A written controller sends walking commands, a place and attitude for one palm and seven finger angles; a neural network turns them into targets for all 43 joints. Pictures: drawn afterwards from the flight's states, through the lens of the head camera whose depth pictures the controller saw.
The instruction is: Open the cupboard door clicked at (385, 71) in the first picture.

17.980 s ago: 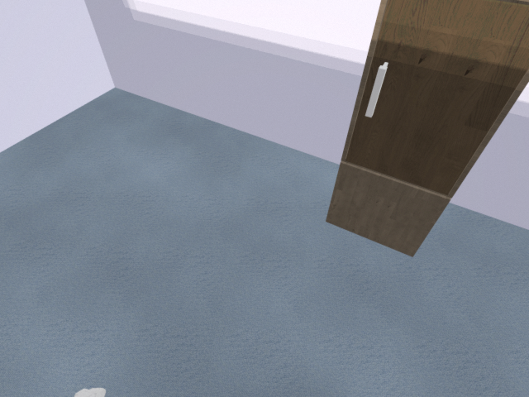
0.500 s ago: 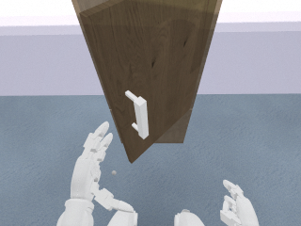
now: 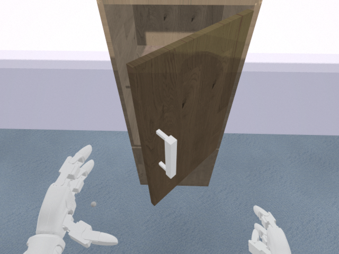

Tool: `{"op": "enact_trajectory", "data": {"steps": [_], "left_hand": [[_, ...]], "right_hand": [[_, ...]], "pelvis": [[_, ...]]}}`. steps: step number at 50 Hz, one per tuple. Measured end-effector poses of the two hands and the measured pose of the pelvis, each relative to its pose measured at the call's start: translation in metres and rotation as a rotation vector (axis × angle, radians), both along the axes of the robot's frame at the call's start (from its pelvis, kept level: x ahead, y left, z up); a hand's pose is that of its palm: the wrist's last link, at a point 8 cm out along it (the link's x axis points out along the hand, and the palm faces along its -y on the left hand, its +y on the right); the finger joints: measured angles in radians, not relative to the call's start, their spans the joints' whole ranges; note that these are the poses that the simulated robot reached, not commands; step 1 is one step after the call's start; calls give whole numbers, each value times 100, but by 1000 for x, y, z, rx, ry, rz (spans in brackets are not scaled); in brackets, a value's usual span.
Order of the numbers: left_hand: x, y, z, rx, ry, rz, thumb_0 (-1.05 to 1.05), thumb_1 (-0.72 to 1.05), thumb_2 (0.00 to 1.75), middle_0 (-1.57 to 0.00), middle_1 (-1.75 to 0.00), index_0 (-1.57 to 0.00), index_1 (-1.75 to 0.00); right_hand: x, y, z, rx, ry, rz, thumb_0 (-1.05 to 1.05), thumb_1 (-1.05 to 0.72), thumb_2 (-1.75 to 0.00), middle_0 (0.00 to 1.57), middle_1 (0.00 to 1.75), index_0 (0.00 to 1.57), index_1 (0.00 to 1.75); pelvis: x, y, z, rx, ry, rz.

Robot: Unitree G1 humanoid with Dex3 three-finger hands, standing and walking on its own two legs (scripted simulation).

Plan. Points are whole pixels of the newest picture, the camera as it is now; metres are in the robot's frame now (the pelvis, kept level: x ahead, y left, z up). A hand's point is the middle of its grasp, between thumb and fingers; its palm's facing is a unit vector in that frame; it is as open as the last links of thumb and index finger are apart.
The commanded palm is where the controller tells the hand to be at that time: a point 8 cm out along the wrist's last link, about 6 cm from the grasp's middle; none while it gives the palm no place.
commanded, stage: draw the hand back to the body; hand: left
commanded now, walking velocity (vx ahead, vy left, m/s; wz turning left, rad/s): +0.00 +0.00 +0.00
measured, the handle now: (165, 154) +0.36 +0.05 +0.03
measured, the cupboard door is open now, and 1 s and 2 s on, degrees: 46 46 46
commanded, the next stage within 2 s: step back with the hand held close in 1.00 s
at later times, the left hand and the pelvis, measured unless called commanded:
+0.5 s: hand (26, 173) +0.21 +0.26 +0.18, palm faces +0.37 -0.84 -0.40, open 10.5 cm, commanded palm +0.16 +0.30 +0.20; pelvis +0.01 +0.02 +0.05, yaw -1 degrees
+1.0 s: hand (12, 169) +0.20 +0.26 +0.20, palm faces +0.44 -0.81 -0.39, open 7.5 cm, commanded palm +0.15 +0.30 +0.22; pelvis +0.01 +0.00 +0.05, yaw -1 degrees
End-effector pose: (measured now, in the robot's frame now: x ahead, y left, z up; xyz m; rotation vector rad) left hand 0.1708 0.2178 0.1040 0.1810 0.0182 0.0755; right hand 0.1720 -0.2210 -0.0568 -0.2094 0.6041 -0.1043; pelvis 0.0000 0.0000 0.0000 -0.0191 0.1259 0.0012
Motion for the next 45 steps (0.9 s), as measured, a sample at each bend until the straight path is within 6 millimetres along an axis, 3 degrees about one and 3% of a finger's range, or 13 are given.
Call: {"op": "enact_trajectory", "data": {"steps": [7, 16, 33, 45], "left_hand": [[-7, 27, 23, 140, 66, 129, -1, -23, 42, -16, -30, -17, -30], [-3, 54, 58, 189, -8, 219, 0, 7, 55, -17, -30, -18, -30], [-9, 97, 123, 311, -192, 362, 1, 66, 80, -20, -30, -21, -30], [-13, 84, 112, 270, -152, 353, 2, 86, 89, -20, -30, -21, -30]], "right_hand": [[2, 16, 14, 5, 14, -2, 1, -91, -90, 20, 30, 20, 30], [5, 30, 25, 5, 26, 31, 1, -91, -90, 20, 30, 20, 30], [18, 23, 37, -7, 25, 47, 1, -91, -90, 20, 30, 20, 30], [10, 9, 36, -15, 47, 30, 1, -91, -90, 20, 30, 20, 30]], "pelvis": [[5, 9, 20, 0, -63, -5], [11, 17, 38, 3, -131, -11], [14, 17, 51, 6, -189, -22], [10, 8, 53, 8, -202, -23]]}}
